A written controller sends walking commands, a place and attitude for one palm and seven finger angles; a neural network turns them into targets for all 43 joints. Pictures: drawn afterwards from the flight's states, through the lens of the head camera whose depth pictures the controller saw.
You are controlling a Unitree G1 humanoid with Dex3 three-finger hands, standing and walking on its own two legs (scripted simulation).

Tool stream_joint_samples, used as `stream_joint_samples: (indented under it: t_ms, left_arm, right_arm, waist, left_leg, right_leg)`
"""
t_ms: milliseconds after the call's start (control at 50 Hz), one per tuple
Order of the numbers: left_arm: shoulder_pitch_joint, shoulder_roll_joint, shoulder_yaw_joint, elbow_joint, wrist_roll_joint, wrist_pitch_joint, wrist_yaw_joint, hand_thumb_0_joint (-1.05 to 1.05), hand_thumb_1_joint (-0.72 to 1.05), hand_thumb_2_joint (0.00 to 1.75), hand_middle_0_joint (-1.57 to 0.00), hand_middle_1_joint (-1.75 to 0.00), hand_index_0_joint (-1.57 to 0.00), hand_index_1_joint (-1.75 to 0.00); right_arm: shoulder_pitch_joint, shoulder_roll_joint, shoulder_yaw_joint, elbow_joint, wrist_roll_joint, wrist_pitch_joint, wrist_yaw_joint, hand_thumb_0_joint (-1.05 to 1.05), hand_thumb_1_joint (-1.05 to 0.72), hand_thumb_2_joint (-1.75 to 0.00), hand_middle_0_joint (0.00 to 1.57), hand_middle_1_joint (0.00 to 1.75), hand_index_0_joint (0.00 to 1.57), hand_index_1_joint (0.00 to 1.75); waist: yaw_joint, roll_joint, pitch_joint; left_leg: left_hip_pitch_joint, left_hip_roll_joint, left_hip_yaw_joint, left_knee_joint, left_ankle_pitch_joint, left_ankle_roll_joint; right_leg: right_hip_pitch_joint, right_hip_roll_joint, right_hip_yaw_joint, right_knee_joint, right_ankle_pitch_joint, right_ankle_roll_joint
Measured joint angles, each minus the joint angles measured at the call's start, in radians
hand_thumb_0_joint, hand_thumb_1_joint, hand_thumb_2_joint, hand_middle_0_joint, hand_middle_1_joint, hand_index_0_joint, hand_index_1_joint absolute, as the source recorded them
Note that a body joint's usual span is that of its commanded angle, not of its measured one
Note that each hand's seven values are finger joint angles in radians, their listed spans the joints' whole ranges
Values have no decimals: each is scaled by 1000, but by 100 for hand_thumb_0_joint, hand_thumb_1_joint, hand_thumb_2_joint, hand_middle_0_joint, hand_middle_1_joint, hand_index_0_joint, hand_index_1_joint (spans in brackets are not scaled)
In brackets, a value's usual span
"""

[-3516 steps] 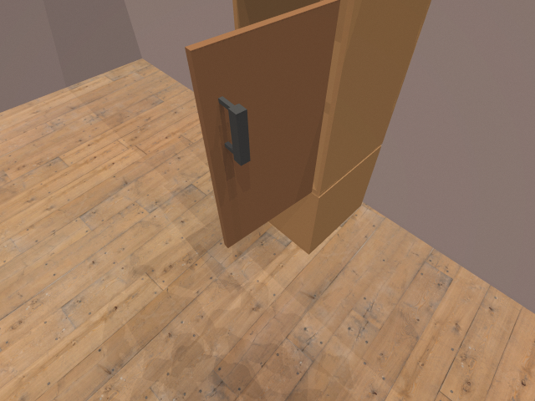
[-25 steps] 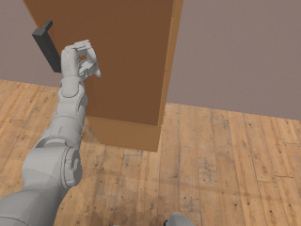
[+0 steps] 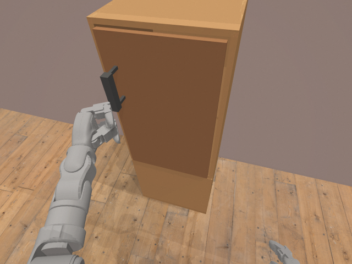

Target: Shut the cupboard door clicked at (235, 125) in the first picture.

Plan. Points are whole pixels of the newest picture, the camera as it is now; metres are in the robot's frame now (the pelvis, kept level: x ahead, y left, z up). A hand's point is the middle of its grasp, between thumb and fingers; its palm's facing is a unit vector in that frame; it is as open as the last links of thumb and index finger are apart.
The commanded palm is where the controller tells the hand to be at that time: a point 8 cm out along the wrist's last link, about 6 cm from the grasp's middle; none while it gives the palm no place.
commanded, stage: draw the hand back to the body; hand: left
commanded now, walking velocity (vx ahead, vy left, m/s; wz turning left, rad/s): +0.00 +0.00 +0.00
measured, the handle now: (115, 88) +0.58 +0.22 +0.10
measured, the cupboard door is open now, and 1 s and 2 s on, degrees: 0 0 0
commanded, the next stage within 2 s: step back with the hand held close in 1.10 s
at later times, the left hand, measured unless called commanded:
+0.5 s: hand (39, 181) +0.22 +0.24 +0.17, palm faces +0.37 -0.88 -0.30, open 4.4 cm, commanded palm +0.17 +0.28 +0.17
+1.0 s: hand (2, 209) +0.17 +0.28 +0.17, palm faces +0.51 -0.77 -0.39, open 7.3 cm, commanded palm +0.12 +0.31 +0.19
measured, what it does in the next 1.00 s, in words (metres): stands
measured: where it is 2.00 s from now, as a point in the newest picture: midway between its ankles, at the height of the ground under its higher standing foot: outside the picture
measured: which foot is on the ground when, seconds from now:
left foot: down 0.00-1.00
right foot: down 0.00-1.00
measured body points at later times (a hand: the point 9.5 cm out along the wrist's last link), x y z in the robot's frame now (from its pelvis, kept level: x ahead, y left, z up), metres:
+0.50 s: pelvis -0.03 +0.01 +0.02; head -0.05 -0.02 +0.46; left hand +0.20 +0.29 +0.18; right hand +0.15 -0.20 -0.08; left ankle -0.05 +0.13 -0.73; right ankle +0.00 -0.13 -0.73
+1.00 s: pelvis -0.01 +0.00 +0.02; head -0.03 -0.02 +0.47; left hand +0.14 +0.31 +0.19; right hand +0.18 -0.21 -0.07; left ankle -0.05 +0.13 -0.73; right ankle +0.00 -0.13 -0.73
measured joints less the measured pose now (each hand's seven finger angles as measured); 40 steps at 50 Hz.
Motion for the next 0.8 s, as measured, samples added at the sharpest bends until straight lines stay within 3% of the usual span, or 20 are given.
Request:
stream_joint_samples:
  t_ms: [40, 140, 280, 640, 800]
  left_arm:
    - [35, 4, -3, -41, -16, 30, -17, 1, 90, 90, -128, -148, -127, -148]
    - [171, 39, -49, -172, 64, 17, 64, 1, 90, 90, -120, -139, -120, -139]
    - [317, 55, -59, -311, 106, 5, 130, 1, 90, 90, -104, -121, -103, -121]
    - [693, 112, 109, -624, 111, -42, 159, 1, 90, 90, -55, -68, -55, -68]
    - [833, 135, 187, -733, 117, -53, 182, 1, 89, 90, -34, -45, -34, -45]
  right_arm:
    - [-19, -4, 7, -5, 5, -5, -8, 1, -90, -90, 20, 30, 20, 30]
    - [-72, 7, 18, -21, -2, -10, -29, 1, -90, -90, 20, 30, 20, 30]
    - [-94, 18, 39, -18, -13, -16, -44, 1, -90, -90, 21, 30, 20, 30]
    - [-55, 28, 29, 42, -33, -53, -38, 1, -90, -90, 21, 30, 20, 30]
    - [-51, 13, 5, 49, -37, -97, -49, 1, -90, -90, 21, 30, 20, 30]
  waist:
    - [7, 2, 3]
    - [11, -5, 34]
    - [31, -16, 85]
    - [51, 13, 99]
    - [76, 18, 94]
  left_leg:
    - [21, -5, -1, -9, 8, 2]
    - [91, -19, 4, -70, 48, 8]
    - [165, -25, 1, -138, 96, 12]
    - [252, -25, 5, -216, 127, 14]
    - [256, -19, -6, -204, 112, 10]
  right_leg:
    - [21, -5, -1, -7, 6, 2]
    - [85, -18, 4, -54, 37, 8]
    - [165, -23, 0, -128, 85, 11]
    - [251, -22, 2, -205, 116, 14]
    - [264, -17, -11, -202, 102, 11]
